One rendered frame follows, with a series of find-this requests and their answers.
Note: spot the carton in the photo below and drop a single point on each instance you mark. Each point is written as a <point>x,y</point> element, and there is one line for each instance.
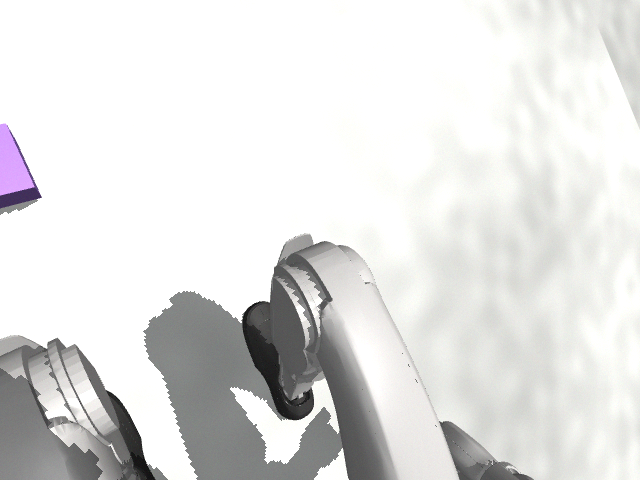
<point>16,182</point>

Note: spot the right robot hand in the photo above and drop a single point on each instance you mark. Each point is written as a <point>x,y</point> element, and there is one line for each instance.
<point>470,458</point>

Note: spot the right robot arm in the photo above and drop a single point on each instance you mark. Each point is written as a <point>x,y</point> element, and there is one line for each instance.
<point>503,471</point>

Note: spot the right robot foot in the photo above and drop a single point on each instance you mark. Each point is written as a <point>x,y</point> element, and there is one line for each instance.
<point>257,334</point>

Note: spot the left robot foot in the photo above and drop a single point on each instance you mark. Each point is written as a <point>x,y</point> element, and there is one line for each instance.
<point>132,438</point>

